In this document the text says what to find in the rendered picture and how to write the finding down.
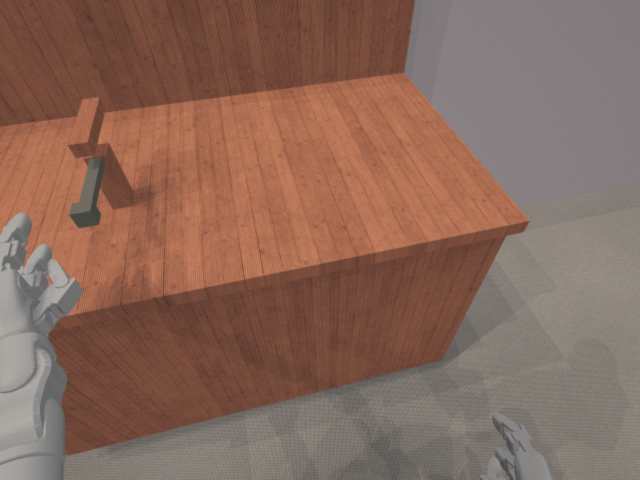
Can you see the robot left forearm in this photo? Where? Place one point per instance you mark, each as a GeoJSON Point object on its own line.
{"type": "Point", "coordinates": [32, 421]}

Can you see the counter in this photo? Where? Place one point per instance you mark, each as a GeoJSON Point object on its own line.
{"type": "Point", "coordinates": [282, 210]}

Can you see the left robot hand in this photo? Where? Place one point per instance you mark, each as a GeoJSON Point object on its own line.
{"type": "Point", "coordinates": [23, 290]}

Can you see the right robot hand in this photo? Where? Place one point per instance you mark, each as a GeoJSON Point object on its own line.
{"type": "Point", "coordinates": [528, 464]}

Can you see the tap lever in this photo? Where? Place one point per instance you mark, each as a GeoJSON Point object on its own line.
{"type": "Point", "coordinates": [85, 213]}

